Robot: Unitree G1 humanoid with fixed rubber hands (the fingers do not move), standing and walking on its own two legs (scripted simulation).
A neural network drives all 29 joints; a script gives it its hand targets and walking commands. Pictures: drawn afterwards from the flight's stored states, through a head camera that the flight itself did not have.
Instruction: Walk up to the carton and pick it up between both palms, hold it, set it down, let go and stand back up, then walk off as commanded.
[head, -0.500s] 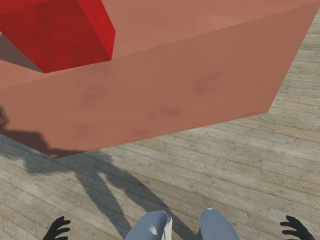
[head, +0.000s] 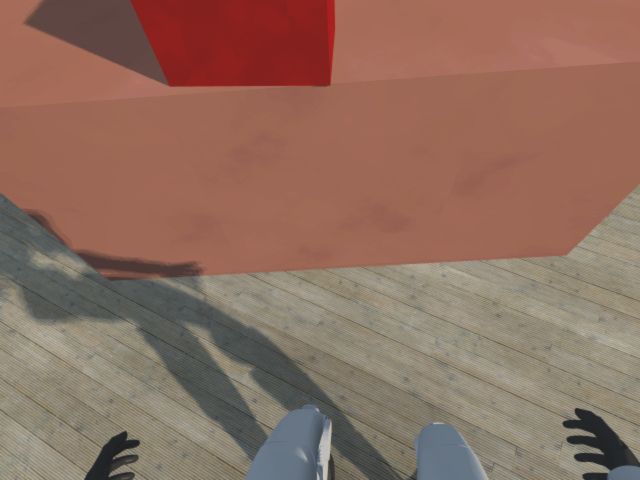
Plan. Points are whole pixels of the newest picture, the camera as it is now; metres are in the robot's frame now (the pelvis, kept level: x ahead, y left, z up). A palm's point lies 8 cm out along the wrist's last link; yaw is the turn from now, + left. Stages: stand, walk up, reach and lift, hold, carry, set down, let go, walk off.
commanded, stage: walk off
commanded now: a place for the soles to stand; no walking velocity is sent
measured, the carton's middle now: out of the picture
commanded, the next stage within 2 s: none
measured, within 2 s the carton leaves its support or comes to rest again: neither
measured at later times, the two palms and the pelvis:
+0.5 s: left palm out of the picture -0.02 +0.59 -0.12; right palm out of the picture +0.11 -0.03 -0.09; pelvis -0.07 +0.26 -0.01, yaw +11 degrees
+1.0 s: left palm out of the picture -0.07 +0.62 -0.15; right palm out of the picture -0.03 +0.03 -0.04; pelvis -0.15 +0.32 +0.01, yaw +6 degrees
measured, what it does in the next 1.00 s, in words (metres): steps to the left: right foot, then left foot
